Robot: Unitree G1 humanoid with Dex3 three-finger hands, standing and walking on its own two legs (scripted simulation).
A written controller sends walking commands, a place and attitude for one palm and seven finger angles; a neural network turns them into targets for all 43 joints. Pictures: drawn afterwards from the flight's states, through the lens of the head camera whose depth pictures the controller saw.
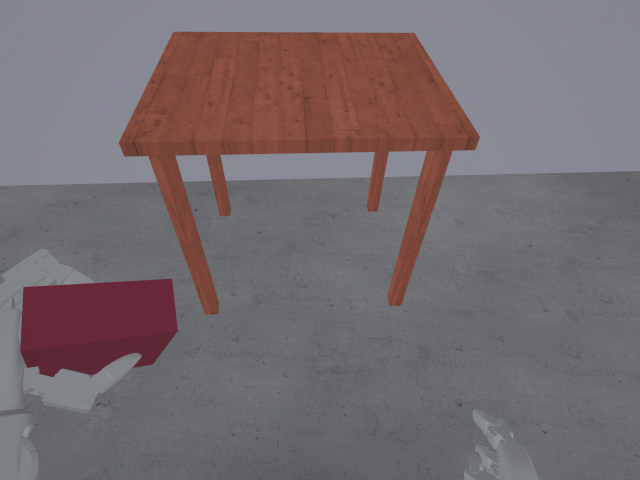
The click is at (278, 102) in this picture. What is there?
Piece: table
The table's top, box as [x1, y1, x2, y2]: [119, 32, 479, 156]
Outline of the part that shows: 119,144 124,156 474,149 479,136 414,33 173,32 119,141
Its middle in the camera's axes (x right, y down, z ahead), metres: -0.06 -0.44 +1.09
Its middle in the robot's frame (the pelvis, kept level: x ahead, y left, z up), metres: +1.11 +0.12 -0.03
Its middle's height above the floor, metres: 0.75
